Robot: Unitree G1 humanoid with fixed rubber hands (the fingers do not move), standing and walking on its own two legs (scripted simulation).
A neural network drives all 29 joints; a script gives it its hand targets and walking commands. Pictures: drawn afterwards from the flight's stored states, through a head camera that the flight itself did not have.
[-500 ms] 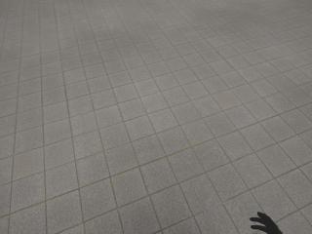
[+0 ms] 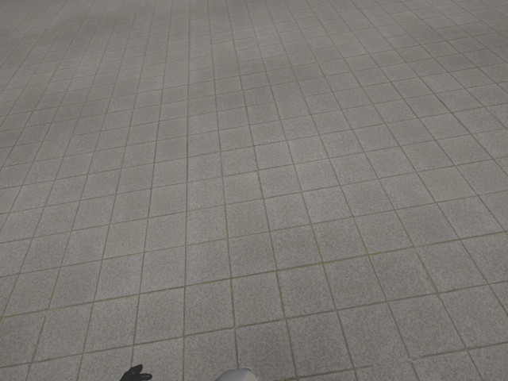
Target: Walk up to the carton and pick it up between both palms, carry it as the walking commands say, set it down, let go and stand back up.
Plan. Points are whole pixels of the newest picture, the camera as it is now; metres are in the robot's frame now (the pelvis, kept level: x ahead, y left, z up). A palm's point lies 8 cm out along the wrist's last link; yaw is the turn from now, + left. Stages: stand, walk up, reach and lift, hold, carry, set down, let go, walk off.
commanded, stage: walk up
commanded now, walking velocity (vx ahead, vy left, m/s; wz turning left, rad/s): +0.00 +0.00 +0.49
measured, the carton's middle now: out of the picture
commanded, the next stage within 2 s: none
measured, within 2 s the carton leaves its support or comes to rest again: neither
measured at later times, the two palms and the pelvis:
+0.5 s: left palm out of the picture -0.01 +0.33 -0.12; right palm out of the picture +0.14 -0.19 -0.12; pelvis -0.03 +0.04 +0.00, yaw +15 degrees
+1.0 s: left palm out of the picture -0.12 +0.29 -0.14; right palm (373, 359) +0.18 -0.15 -0.12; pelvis -0.04 +0.03 -0.01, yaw +31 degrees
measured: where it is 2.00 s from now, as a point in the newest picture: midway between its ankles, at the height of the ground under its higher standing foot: outside the picture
